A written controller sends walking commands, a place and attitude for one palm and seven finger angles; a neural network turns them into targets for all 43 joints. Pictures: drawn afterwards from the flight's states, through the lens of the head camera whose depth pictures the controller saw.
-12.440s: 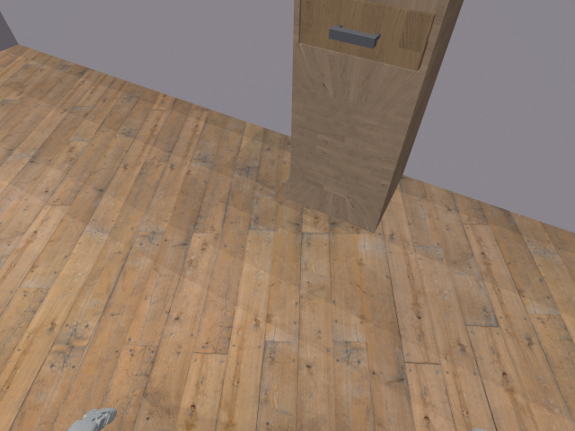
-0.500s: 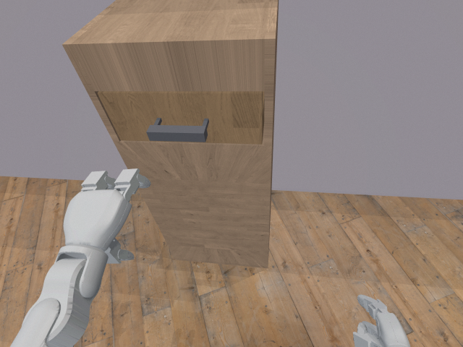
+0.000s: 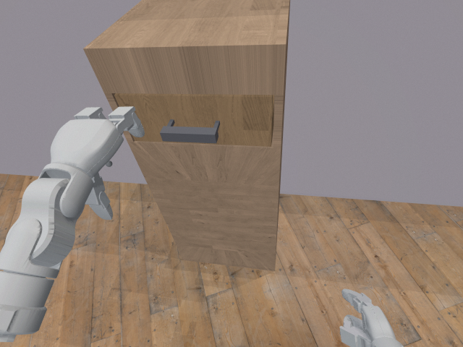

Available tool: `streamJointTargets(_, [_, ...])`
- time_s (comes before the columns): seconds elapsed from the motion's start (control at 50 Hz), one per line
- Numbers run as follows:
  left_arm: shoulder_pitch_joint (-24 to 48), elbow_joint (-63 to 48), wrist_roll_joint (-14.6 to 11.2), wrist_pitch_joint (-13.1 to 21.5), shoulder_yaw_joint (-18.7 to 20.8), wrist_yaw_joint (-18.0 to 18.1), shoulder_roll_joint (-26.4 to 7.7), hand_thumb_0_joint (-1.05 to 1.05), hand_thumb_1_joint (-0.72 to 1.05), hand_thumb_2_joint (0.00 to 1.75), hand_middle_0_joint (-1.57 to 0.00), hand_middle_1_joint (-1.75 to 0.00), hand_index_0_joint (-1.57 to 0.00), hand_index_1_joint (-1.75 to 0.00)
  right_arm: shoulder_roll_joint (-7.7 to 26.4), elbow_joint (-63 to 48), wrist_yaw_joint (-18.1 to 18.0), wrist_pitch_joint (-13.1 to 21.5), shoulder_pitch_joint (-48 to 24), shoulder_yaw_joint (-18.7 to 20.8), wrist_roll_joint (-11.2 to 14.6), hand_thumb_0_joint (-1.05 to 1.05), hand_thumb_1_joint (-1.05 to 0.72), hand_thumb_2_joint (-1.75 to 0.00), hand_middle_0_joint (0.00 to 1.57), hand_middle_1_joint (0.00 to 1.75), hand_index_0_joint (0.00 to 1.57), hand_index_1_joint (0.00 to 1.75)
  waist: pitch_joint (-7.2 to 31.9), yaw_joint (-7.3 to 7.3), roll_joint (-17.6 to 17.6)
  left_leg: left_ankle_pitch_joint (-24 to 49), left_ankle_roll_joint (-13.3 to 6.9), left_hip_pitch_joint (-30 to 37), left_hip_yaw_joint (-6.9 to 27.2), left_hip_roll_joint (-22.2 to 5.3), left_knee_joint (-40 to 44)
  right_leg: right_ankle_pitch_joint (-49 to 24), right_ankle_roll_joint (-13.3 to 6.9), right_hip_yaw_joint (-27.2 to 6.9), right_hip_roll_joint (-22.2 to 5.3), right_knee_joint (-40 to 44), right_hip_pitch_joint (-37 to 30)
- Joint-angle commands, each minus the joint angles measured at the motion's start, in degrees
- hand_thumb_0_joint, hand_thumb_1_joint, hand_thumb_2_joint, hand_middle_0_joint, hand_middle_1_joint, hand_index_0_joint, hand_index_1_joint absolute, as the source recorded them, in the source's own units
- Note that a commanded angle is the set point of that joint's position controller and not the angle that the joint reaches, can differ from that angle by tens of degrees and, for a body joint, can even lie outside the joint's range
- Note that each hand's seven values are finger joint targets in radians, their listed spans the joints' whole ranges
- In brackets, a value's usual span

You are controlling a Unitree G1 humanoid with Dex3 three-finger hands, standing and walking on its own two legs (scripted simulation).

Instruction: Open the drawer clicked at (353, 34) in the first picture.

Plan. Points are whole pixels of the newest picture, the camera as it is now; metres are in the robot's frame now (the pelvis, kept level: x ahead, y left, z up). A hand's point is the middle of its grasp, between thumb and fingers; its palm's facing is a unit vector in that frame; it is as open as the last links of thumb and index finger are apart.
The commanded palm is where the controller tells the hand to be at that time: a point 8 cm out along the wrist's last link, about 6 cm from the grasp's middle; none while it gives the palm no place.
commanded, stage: raise the hand with hooked fingers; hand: left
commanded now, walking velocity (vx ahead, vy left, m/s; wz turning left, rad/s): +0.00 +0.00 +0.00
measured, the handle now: (191, 129) +0.57 +0.20 +0.06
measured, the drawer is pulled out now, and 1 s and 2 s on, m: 0.00 0.00 0.00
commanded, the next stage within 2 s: move the hooked fingers above the handle in 0.30 s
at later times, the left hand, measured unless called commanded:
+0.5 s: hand (123, 174) +0.32 +0.22 +0.16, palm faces +0.10 -0.04 -0.99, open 13.8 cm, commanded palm +0.30 +0.22 +0.22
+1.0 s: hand (154, 155) +0.39 +0.21 +0.14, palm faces +0.01 -0.03 -1.00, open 13.8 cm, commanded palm +0.37 +0.22 +0.21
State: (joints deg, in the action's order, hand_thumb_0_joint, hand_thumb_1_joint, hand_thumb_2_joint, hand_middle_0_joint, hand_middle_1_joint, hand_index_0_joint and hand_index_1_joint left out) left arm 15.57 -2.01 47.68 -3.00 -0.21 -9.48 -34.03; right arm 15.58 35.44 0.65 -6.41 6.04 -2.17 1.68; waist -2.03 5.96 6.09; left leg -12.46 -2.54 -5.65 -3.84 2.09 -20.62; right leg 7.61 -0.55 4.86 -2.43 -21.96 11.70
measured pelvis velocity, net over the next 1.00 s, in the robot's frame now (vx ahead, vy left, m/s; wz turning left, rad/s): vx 0.01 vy -0.01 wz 0.00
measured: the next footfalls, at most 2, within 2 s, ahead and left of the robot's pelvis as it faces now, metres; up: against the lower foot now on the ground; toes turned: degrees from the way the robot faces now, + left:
none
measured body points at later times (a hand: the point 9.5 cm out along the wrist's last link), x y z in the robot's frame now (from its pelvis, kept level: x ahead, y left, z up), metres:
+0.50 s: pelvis -0.01 -0.01 +0.00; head +0.00 -0.06 +0.45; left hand +0.31 +0.22 +0.22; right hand +0.21 -0.22 -0.11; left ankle -0.01 +0.09 -0.74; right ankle +0.05 -0.12 -0.74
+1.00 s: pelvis +0.01 -0.01 +0.00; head +0.04 -0.06 +0.45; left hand +0.38 +0.21 +0.19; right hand +0.17 -0.26 -0.13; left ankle -0.01 +0.09 -0.74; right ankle +0.05 -0.12 -0.74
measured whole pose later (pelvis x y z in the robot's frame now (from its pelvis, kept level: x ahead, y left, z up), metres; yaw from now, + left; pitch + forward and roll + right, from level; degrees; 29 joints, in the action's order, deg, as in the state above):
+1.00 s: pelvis +0.01 -0.01 +0.00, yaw +0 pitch +2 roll +1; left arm 26.4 15.6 50.1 2.3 -4.6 -5.6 -31.0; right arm 17.4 36.8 -1.3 -7.3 10.0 0.2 2.4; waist -1.0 3.3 5.2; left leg -13.0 -1.6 -10.6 -3.7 1.2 -21.6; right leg 8.6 -1.5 4.9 -1.6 -23.6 17.0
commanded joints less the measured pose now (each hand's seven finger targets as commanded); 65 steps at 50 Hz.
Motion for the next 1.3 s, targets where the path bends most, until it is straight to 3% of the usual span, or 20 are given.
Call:
streamJointTargets(0.0, [12.77, -10.16, -0.81, 0.92, 7.92, 0.35, -11.67, 0.0, -0.5, 0.3, -0.3, -1.2, -0.3, -1.2, 6.67, -9.96, 0.43, 2.36, -7.84, 3.0, -0.1, 0.0, -0.9, -0.9, 0.2, 0.3, 0.2, 0.3, 14.45, -0.16, -5.55, 12.71, 1.42, -4.95, 3.19, -1.22, 3.28, -5.44, -1.61, -3.46, 1.47, 0.52, -12.31])
streamJointTargets(0.06, [12.85, -11.75, -0.98, 2.27, 9.27, 1.07, -12.67, 0.0, -0.5, 0.3, -0.3, -1.2, -0.3, -1.2, 6.62, -10.21, 0.59, 2.82, -7.73, 3.06, -0.24, 0.0, -0.9, -0.9, 0.2, 0.3, 0.2, 0.3, 14.27, -0.03, -6.14, 11.01, 1.25, -5.89, 3.29, -1.19, 3.18, -3.51, -1.57, -3.72, 1.38, 0.44, -12.06])
streamJointTargets(0.14, [14.85, -16.15, -1.19, 4.37, 14.03, 4.38, -16.63, 0.0, -0.5, 0.3, -0.3, -1.2, -0.3, -1.2, 6.6, -10.05, 0.55, 3.79, -7.54, 3.48, -0.39, 0.0, -0.9, -0.9, 0.2, 0.3, 0.2, 0.3, 17.43, 0.93, -2.93, 11.83, 1.38, -5.3, 4.02, -1.05, 2.7, -3.99, -1.81, -4.62, 1.62, -0.05, -13.17])
streamJointTargets(0.24, [14.65, -12.14, -1.29, 2.81, 12.57, 6.86, -14.38, 0.0, -0.5, 0.3, -0.3, -1.2, -0.3, -1.2, 6.41, -8.69, 0.2, 3.87, -7.97, 3.59, 0.16, 0.0, -0.9, -0.9, 0.2, 0.3, 0.2, 0.3, 14.62, 0.48, -2.81, 10.15, 1.67, -6.16, 3.41, -1.09, 3.09, -2.29, -1.84, -4.92, 1.21, 0.72, -11.42])
streamJointTargets(0.28, [15.33, -11.37, -0.63, 1.72, 9.91, 6.86, -12.77, 0.0, -0.5, 0.3, -0.3, -1.2, -0.3, -1.2, 6.36, -8.19, 0.12, 3.64, -7.69, 3.48, 0.15, 0.0, -0.9, -0.9, 0.2, 0.3, 0.2, 0.3, 14.55, -0.04, -3.18, 9.48, 1.67, -6.11, 3.3, -0.96, 3.52, -1.27, -1.69, -4.32, 1.02, 0.83, -10.93])
streamJointTargets(0.36, [14.82, -11.53, -0.09, 0.1, 7.86, 5.26, -11.82, 0.0, -0.5, 0.3, -0.3, -1.2, -0.3, -1.2, 6.32, -8.59, -0.13, 3.38, -8.66, 3.17, 0.12, 0.0, -0.9, -0.9, 0.2, 0.3, 0.2, 0.3, 15.99, -0.32, -4.43, 8.48, 1.33, -5.83, 2.88, -0.87, 3.13, -0.87, -1.51, -4.98, 0.66, 0.82, -12.22])
streamJointTargets(0.48, [21.06, -6.45, 1.21, 0.83, 4.91, 4.05, -10.67, 0.0, -0.5, 0.3, -0.3, -1.2, -0.3, -1.2, 6.2, -7.47, -1.17, 3.1, -7.33, 2.76, 0.19, 0.0, -0.9, -0.9, 0.2, 0.3, 0.2, 0.3, 12.38, -2.15, -6.33, 5.5, 1.15, -5.92, 3.03, -1.02, 3.91, 2.77, -1.14, -3.82, 1.18, 2.41, -8.27])
streamJointTargets(0.52, [25.49, -6.39, 1.9, 1.98, 4.06, 4.7, -10.48, 0.0, -0.5, 0.3, -0.3, -1.2, -0.3, -1.2, 5.97, -7.49, -1.37, 3.23, -6.98, 2.77, 0.02, 0.0, -0.9, -0.9, 0.2, 0.3, 0.2, 0.3, 14.44, -2.06, -5.77, 5.47, 1.16, -5.4, 3.13, -0.68, 3.85, 2.78, -1.15, -3.96, 1.16, 2.39, -8.75])
streamJointTargets(0.58, [26.51, -1.71, 2.11, 2.81, 7.63, 6.13, -13.6, 0.0, -0.5, 0.3, -0.3, -1.2, -0.3, -1.2, 5.84, -6.68, -1.57, 3.25, -5.89, 2.75, -0.1, 0.0, -0.9, -0.9, 0.2, 0.3, 0.2, 0.3, 16.06, -1.32, -6.07, 6.69, 1.24, -6.92, 3.06, -0.45, 3.44, 1.28, -1.3, -4.33, 0.9, 1.8, -11.14])
streamJointTargets(0.64, [27.54, 1.04, 2.02, 2.6, 8.19, 6.8, -13.85, 0.0, -0.5, 0.3, -0.3, -1.2, -0.3, -1.2, 5.91, -6.84, -1.46, 2.79, -6.42, 2.78, 0.1, 0.0, -0.9, -0.9, 0.2, 0.3, 0.2, 0.3, 17.51, -1.15, -5.19, 8.36, 1.38, -7.41, 2.65, -0.45, 2.88, -1.4, -1.33, -4.89, 0.84, 1.38, -12.17])
streamJointTargets(0.7, [27.67, 5.08, 2.3, 1.79, 5.51, 6.42, -11.46, 0.0, -0.5, 0.3, -0.3, -1.2, -0.3, -1.2, 6.1, -6.76, -1.49, 2.0, -5.58, 2.95, 0.2, 0.0, -0.9, -0.9, 0.2, 0.3, 0.2, 0.3, 16.1, -1.58, -5.99, 8.82, 1.31, -8.23, 2.17, -0.51, 2.8, -2.44, -1.4, -4.48, 0.56, 1.18, -11.4])
streamJointTargets(0.76, [31.22, 4.78, 2.93, 1.86, 2.14, 5.42, -9.32, 0.0, -0.5, 0.3, -0.3, -1.2, -0.3, -1.2, 6.36, -7.26, -1.52, 1.74, -5.15, 3.22, 0.44, 0.0, -0.9, -0.9, 0.2, 0.3, 0.2, 0.3, 17.77, -2.55, -5.94, 9.35, 1.17, -7.65, 2.22, -0.52, 2.33, -3.08, -1.4, -4.58, 0.45, 0.86, -11.05])
streamJointTargets(0.82, [31.04, 3.96, 2.81, 3.22, 3.52, 4.96, -11.05, 0.0, -0.5, 0.3, -0.3, -1.2, -0.3, -1.2, 6.62, -7.72, -1.79, 1.53, -4.2, 3.66, 0.33, 0.0, -0.9, -0.9, 0.2, 0.3, 0.2, 0.3, 20.2, -2.28, -6.36, 10.97, 0.82, -7.26, 2.16, -0.27, 1.78, -6.03, -1.35, -4.87, 0.41, 0.07, -12.49])
streamJointTargets(0.88, [31.41, 6.75, 2.15, 4.69, 4.82, 5.45, -11.67, 0.0, -0.5, 0.3, -0.3, -1.2, -0.3, -1.2, 6.82, -7.2, -1.94, 1.53, -2.86, 3.93, 0.48, 0.0, -0.9, -0.9, 0.2, 0.3, 0.2, 0.3, 18.47, -2.38, -7.78, 10.76, 0.8, -8.6, 2.36, -0.41, 1.75, -5.81, -1.34, -4.68, 0.56, 0.04, -11.59])
streamJointTargets(0.94, [34.21, 7.96, 2.48, 5.5, 6.04, 6.95, -13.02, 0.0, -0.5, 0.3, -0.3, -1.2, -0.3, -1.2, 7.01, -6.8, -2.06, 1.42, -2.15, 4.26, 0.56, 0.0, -0.9, -0.9, 0.2, 0.3, 0.2, 0.3, 19.83, -2.31, -6.62, 12.1, 0.96, -8.45, 2.19, -0.36, 1.3, -6.63, -1.46, -4.74, 0.83, -0.36, -11.25])
streamJointTargets(1.0, [36.64, 9.04, 3.15, 5.83, 4.84, 8.67, -11.89, 0.0, -0.5, 0.3, -0.3, -1.2, -0.3, -1.2, 6.81, -6.35, -2.07, 1.57, -0.9, 4.59, 0.47, 0.0, -0.9, -0.9, 0.2, 0.3, 0.2, 0.3, 21.78, -2.41, -5.43, 13.56, 0.96, -7.62, 2.09, -0.35, 0.86, -7.98, -1.59, -4.62, 0.9, -1.14, -10.79])
streamJointTargets(1.04, [37.86, 11.41, 3.64, 5.41, 5.17, 9.37, -12.46, 0.0, -0.5, 0.3, -0.3, -1.2, -0.3, -1.2, 7.1, -5.93, -2.06, 1.44, -0.44, 4.71, 0.6, 0.0, -0.9, -0.9, 0.2, 0.3, 0.2, 0.3, 22.6, -2.69, -6.79, 14.0, 1.07, -8.12, 2.17, -0.41, 0.75, -8.27, -1.59, -4.59, 1.05, -1.28, -11.04])
streamJointTargets(1.1, [38.6, 10.33, 4.09, 5.04, 3.11, 10.02, -10.34, 0.0, -0.5, 0.3, -0.3, -1.2, -0.3, -1.2, 6.75, -6.18, -1.7, 1.35, -0.23, 4.88, 0.56, 0.0, -0.9, -0.9, 0.2, 0.3, 0.2, 0.3, 24.11, -2.44, -4.78, 15.98, 1.12, -6.93, 2.1, -0.44, 0.41, -10.15, -1.81, -4.44, 1.07, -2.12, -10.76])
streamJointTargets(1.2, [39.12, 16.13, 4.86, 2.76, 0.21, 9.33, -7.8, 0.0, -0.5, 0.3, -0.3, -1.2, -0.3, -1.2, 7.07, -5.82, -1.68, 0.43, 0.09, 4.56, 0.95, 0.0, -0.9, -0.9, 0.2, 0.3, 0.2, 0.3, 20.5, -3.46, -7.8, 14.74, 1.12, -8.05, 2.35, -0.71, 0.67, -8.82, -1.84, -3.8, 1.52, -1.89, -8.07])
streamJointTargets(1.28, [43.24, 17.13, 5.39, 3.12, 0.3, 9.31, -8.78, 0.0, -0.5, 0.3, -0.3, -1.2, -0.3, -1.2, 6.94, -5.93, -2.12, 0.37, 0.99, 4.46, 0.84, 0.0, -0.9, -0.9, 0.2, 0.3, 0.2, 0.3, 22.46, -3.55, -7.05, 15.39, 0.94, -7.53, 2.53, -0.66, 0.3, -9.22, -1.94, -3.86, 1.51, -2.36, -8.37])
